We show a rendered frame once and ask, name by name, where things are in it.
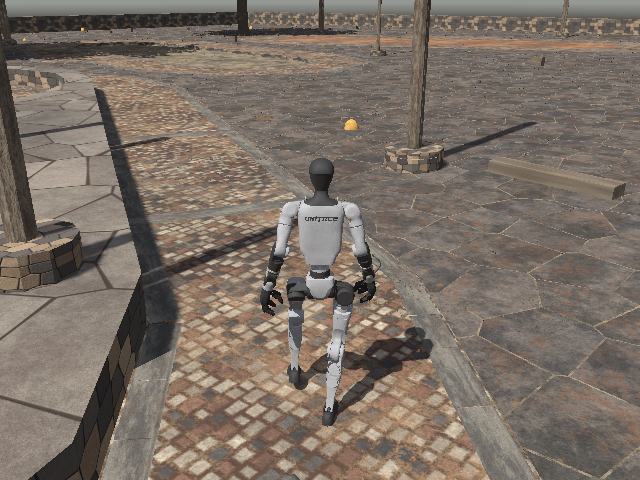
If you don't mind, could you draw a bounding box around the left robot upper arm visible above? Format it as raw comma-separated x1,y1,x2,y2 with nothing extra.
274,201,301,258

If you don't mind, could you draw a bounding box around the left robot forearm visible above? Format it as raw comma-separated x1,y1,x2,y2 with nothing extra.
262,242,284,291

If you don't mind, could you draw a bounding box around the robot right shin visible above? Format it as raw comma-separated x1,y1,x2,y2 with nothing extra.
325,344,345,412

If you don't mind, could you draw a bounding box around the right robot foot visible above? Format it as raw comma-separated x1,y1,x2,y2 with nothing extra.
322,399,339,427

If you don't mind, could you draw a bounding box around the right robot forearm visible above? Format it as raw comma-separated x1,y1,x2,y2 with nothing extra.
357,242,375,283

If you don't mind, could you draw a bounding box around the robot right hand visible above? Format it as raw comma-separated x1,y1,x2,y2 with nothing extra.
353,279,376,303

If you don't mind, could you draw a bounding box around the right robot upper arm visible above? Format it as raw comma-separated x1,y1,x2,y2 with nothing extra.
342,202,368,257

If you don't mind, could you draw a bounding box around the robot left hand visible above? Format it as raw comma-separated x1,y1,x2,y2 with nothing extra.
260,288,283,316

